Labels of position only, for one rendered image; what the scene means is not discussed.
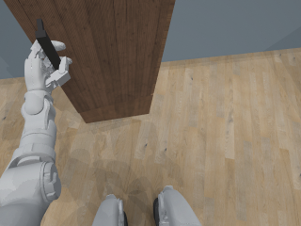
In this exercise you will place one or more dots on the robot left upper arm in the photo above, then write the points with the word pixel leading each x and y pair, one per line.
pixel 26 193

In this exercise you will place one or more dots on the robot thigh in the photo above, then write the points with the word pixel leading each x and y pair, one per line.
pixel 110 213
pixel 178 211

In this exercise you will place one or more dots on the robot left forearm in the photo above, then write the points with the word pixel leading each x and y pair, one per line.
pixel 38 139

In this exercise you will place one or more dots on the cupboard door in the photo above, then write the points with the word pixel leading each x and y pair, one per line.
pixel 114 45

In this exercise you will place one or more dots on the left robot thigh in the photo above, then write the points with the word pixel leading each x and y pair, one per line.
pixel 110 213

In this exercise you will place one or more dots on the handle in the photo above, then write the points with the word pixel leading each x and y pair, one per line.
pixel 46 44

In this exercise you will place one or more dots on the right robot thigh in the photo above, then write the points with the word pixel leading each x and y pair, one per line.
pixel 178 211

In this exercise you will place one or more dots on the left robot hand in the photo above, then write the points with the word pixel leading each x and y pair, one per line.
pixel 36 71

